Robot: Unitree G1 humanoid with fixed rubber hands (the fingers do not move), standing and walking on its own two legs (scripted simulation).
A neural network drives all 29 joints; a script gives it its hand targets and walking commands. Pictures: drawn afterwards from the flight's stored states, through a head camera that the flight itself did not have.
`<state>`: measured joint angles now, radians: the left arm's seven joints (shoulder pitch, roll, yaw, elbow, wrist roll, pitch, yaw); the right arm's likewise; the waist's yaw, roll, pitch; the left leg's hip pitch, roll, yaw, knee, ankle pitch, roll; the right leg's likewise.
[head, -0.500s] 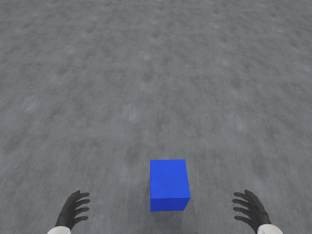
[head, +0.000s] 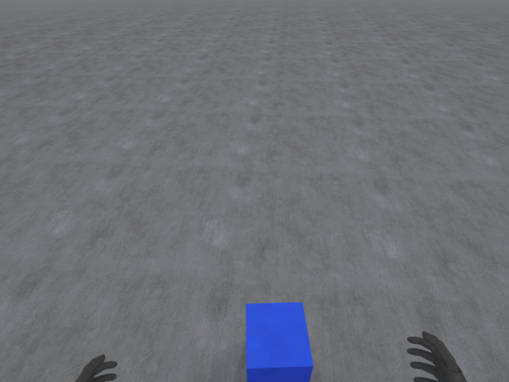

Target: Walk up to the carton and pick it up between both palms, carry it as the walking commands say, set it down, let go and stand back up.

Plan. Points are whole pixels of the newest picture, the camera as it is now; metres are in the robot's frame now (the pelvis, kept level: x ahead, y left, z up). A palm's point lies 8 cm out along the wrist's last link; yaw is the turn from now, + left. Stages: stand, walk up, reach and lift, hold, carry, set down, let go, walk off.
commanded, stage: stand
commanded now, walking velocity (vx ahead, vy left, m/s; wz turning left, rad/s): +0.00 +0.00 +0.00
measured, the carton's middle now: (275, 349) +0.47 -0.05 -0.64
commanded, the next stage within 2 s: none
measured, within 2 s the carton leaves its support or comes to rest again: neither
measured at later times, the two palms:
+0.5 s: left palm out of the picture +0.12 +0.29 -0.07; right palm out of the picture +0.14 -0.29 -0.06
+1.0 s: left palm out of the picture +0.08 +0.28 -0.08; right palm out of the picture +0.10 -0.30 -0.08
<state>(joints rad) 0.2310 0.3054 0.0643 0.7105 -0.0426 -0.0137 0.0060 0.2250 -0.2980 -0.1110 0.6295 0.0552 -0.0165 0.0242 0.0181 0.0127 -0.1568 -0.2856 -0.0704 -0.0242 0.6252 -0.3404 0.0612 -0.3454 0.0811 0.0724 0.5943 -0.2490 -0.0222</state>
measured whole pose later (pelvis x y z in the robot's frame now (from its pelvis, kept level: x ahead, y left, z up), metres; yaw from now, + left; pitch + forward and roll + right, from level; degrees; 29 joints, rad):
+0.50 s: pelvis -0.01 +0.00 +0.00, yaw +0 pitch -1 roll +0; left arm 0.23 0.31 0.06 0.77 -0.04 -0.02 0.01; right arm 0.23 -0.31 -0.11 0.73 0.06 -0.04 0.01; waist 0.01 0.01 -0.16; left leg -0.28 -0.07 -0.02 0.63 -0.33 0.06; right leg -0.35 0.08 0.07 0.60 -0.24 -0.03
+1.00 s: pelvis -0.03 -0.01 +0.00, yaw +0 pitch -2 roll +0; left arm 0.23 0.32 0.06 0.86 -0.04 -0.03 0.00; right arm 0.23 -0.31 -0.11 0.82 0.06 -0.05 0.01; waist 0.02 0.01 -0.15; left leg -0.28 -0.07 -0.02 0.61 -0.29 0.05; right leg -0.35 0.08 0.07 0.58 -0.20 -0.04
